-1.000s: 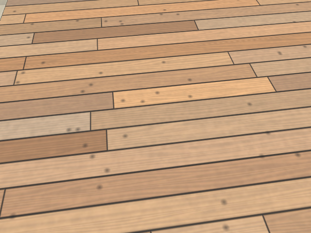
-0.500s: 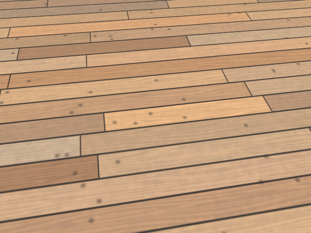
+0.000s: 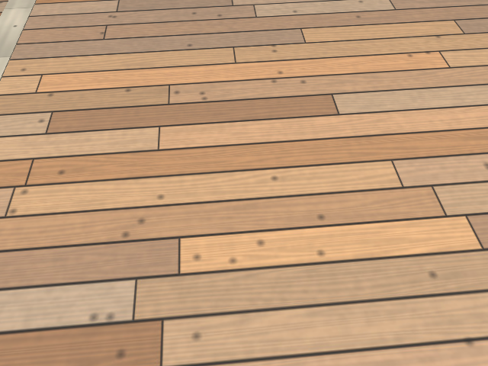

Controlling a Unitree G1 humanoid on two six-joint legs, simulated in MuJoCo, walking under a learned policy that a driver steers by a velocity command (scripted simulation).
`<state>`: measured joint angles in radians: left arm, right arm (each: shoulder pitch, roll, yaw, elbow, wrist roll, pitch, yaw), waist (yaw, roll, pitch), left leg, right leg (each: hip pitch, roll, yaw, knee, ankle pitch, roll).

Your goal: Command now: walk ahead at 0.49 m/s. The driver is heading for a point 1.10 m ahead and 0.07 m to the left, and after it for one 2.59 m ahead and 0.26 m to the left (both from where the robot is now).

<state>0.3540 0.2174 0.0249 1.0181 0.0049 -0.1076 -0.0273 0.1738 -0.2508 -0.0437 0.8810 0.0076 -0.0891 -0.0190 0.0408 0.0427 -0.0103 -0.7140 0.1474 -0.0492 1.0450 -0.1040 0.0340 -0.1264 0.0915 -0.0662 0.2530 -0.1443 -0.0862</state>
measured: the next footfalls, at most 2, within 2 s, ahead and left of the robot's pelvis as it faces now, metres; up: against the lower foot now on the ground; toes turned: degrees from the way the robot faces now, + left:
left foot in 0.24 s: +0.32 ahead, +0.15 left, +0.00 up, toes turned +1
right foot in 0.58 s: +0.27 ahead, -0.08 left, +0.00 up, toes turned -1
